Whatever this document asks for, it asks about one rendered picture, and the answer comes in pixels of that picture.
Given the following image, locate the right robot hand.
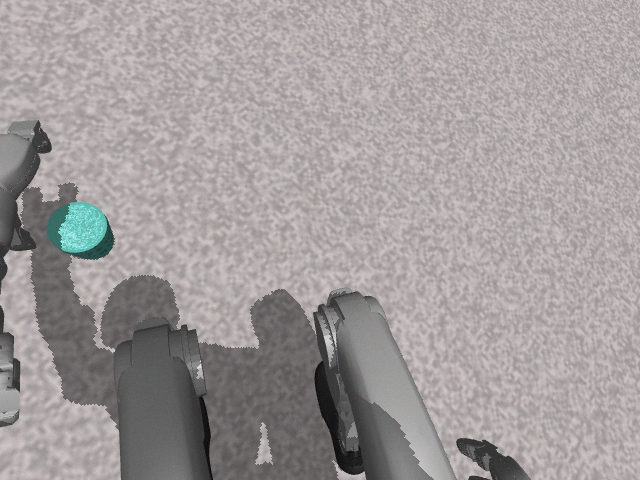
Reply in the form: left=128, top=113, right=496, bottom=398
left=456, top=438, right=531, bottom=480

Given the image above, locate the right robot foot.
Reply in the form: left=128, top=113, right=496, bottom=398
left=315, top=361, right=364, bottom=475

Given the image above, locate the cup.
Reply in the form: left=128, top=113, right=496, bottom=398
left=47, top=202, right=114, bottom=259

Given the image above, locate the left robot hand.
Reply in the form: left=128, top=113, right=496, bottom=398
left=0, top=120, right=52, bottom=251

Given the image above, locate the left robot arm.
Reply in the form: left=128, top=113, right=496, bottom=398
left=0, top=188, right=20, bottom=427

